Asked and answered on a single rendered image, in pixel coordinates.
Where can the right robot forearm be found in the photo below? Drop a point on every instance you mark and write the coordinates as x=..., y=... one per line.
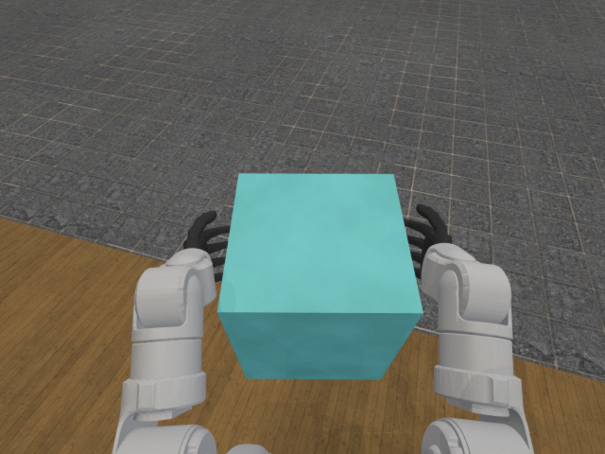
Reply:
x=475, y=370

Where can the right robot upper arm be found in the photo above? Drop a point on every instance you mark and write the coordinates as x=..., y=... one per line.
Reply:
x=460, y=436

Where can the right robot hand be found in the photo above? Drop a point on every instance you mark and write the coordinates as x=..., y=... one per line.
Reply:
x=437, y=234

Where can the left robot forearm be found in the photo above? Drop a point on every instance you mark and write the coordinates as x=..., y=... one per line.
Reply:
x=166, y=379

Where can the carton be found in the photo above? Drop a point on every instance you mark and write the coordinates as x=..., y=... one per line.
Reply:
x=318, y=281

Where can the left robot upper arm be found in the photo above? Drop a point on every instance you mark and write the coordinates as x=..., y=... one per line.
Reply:
x=183, y=439

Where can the left robot hand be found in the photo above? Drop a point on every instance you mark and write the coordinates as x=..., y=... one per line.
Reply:
x=197, y=238

